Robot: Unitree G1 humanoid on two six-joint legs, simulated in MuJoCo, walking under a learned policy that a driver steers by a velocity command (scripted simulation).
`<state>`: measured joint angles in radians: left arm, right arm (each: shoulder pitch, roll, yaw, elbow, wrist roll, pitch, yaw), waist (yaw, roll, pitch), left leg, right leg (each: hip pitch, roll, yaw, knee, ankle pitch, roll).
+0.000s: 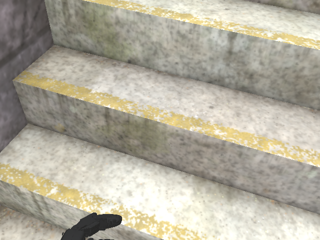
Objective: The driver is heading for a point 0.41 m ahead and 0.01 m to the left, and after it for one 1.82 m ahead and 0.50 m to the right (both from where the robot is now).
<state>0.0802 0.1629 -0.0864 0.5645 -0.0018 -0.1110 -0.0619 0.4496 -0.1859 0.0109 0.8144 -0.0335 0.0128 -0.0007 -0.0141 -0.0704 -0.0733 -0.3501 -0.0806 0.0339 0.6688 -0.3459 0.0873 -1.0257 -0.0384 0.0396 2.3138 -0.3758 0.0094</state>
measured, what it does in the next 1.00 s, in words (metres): climbs: right foot 0.20 m higher, then left foot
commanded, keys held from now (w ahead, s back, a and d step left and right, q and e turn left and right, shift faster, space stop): w+q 0.20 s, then w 0.34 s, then e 0.46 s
